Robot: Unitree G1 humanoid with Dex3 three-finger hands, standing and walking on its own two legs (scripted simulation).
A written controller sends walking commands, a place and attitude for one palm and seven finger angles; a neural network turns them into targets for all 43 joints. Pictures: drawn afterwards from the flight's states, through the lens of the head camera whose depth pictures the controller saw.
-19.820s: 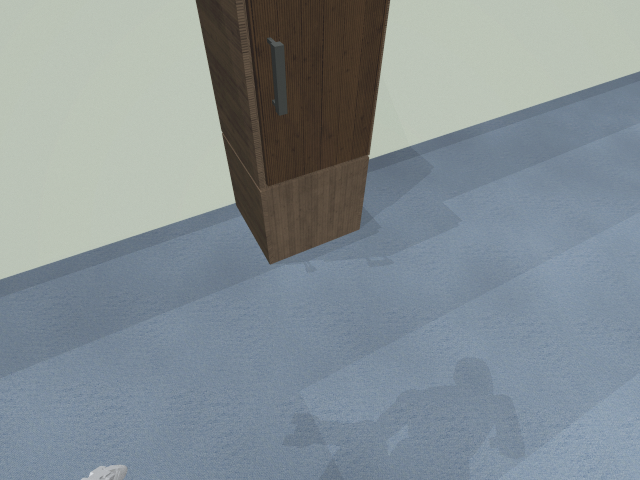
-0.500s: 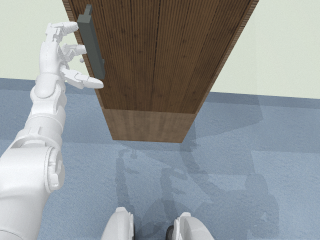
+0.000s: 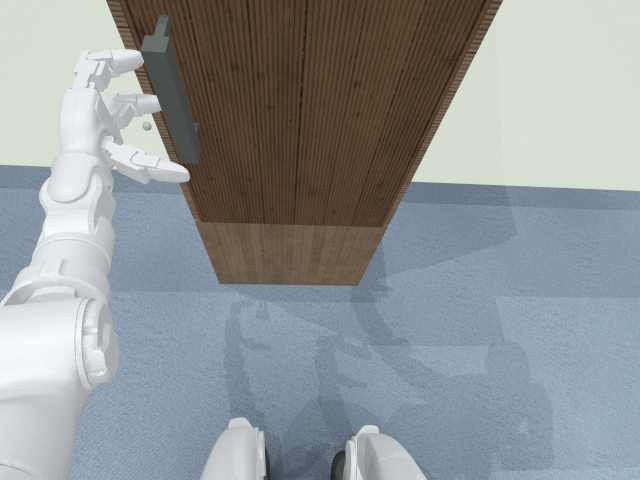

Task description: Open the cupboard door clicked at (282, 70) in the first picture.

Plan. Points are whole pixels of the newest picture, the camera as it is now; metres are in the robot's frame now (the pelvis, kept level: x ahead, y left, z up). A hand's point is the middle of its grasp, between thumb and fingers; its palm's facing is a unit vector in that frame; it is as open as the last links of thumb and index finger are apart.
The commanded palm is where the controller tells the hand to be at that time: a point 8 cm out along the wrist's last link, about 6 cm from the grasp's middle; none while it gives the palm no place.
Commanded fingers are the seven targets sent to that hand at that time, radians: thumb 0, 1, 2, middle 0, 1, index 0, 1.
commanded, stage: move the hooked fingers beside the handle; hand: left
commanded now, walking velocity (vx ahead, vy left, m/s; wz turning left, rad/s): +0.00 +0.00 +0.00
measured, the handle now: (178, 97) +0.56 +0.16 +0.08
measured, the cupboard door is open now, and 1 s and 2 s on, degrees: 0 0 0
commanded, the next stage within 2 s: none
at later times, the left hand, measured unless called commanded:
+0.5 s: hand (141, 125) +0.51 +0.20 +0.09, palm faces +0.00 -1.00 +0.00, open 14.7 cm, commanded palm +0.49 +0.23 +0.09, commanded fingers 0.00 -0.50 0.30 -0.30 -1.20 -0.30 -1.20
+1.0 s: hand (121, 128) +0.50 +0.22 +0.09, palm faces -0.02 -1.00 -0.01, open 14.0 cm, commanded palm +0.49 +0.26 +0.09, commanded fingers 0.00 -0.50 0.30 -0.30 -1.20 -0.30 -1.20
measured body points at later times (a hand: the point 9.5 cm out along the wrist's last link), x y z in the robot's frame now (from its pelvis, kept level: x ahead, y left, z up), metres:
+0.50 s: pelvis +0.01 +0.00 +0.01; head +0.13 +0.02 +0.44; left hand +0.50 +0.25 +0.09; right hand +0.02 -0.26 -0.11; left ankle +0.03 +0.10 -0.67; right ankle +0.00 -0.12 -0.67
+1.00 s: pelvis +0.00 +0.00 +0.00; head +0.13 +0.01 +0.44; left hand +0.50 +0.27 +0.09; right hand +0.01 -0.28 -0.10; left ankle +0.03 +0.10 -0.67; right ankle +0.00 -0.12 -0.67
